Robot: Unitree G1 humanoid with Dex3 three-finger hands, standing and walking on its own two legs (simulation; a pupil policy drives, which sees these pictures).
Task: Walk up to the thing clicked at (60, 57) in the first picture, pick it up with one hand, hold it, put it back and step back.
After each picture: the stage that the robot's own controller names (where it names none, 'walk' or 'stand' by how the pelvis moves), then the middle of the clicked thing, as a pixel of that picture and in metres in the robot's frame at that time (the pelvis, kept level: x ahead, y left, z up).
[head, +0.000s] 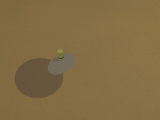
stand; (60, 54) +1.23 +0.27 -0.72
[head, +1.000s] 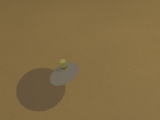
walk; (63, 64) +1.11 +0.31 -0.72
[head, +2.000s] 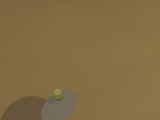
walk; (58, 95) +0.69 +0.28 -0.71
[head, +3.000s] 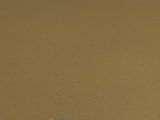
walk; out of the picture +0.44 +0.20 -0.71
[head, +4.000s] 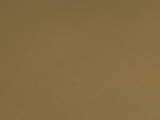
stand; out of the picture +0.38 +0.22 -0.71
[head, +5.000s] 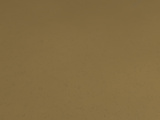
stand; out of the picture +0.38 +0.21 -0.72
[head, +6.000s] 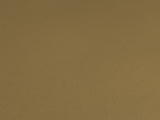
stand; out of the picture +0.36 +0.21 -0.73
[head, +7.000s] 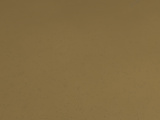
stand; out of the picture +0.37 +0.20 -0.73
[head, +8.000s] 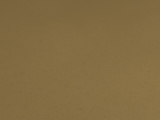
stand; out of the picture +0.36 +0.20 -0.73
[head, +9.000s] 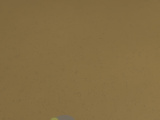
go down; out of the picture +0.38 +0.20 -0.71
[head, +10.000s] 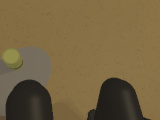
go down; (13, 60) +0.44 +0.26 -0.29
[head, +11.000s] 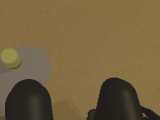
close in; (12, 59) +0.43 +0.27 -0.28
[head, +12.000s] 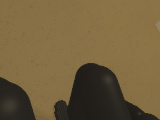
close in; out of the picture +0.41 +0.31 -0.22
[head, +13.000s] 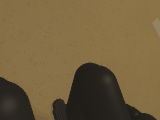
lift; out of the picture +0.40 +0.31 -0.22
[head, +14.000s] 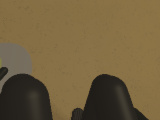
lift; out of the picture +0.35 +0.28 -0.16
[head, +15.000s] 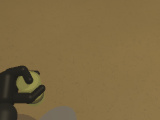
lift; (32, 89) +0.33 +0.18 +0.01
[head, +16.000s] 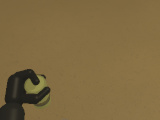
hold; (38, 92) +0.33 +0.17 +0.00
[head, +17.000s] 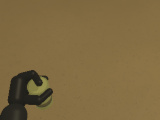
hold; (41, 93) +0.33 +0.17 -0.01
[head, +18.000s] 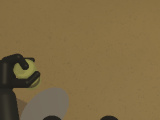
crouch; (28, 75) +0.39 +0.19 -0.07
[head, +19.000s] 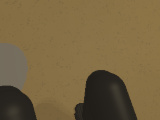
lower; out of the picture +0.44 +0.29 -0.16
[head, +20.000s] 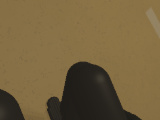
lower; out of the picture +0.42 +0.33 -0.22
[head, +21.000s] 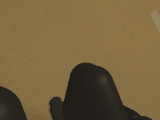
lower; out of the picture +0.42 +0.33 -0.22
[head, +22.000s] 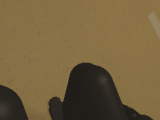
lower; out of the picture +0.42 +0.33 -0.23
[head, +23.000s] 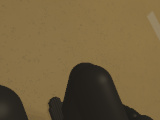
lower; out of the picture +0.41 +0.33 -0.22
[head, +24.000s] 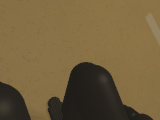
withdraw; out of the picture +0.41 +0.32 -0.23
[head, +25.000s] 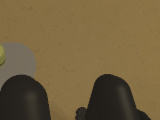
stand; out of the picture +0.43 +0.29 -0.26
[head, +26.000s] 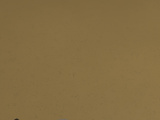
stand; out of the picture +0.39 +0.19 -0.64
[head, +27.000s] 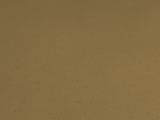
stand; out of the picture +0.41 +0.20 -0.67
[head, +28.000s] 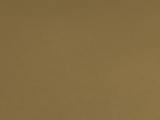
stand; out of the picture +0.40 +0.20 -0.67
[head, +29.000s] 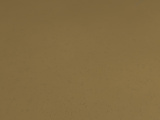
stand; out of the picture +0.42 +0.19 -0.72
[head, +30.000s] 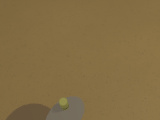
walk; (64, 103) +0.50 +0.19 -0.70
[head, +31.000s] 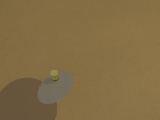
walk; (54, 76) +0.75 +0.23 -0.70
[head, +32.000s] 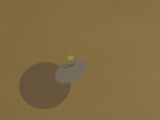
stand; (70, 61) +1.04 +0.18 -0.70
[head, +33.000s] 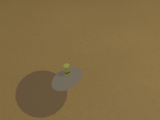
stand; (66, 69) +1.04 +0.19 -0.73
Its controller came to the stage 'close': yes
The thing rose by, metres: 0.71
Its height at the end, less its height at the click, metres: +0.00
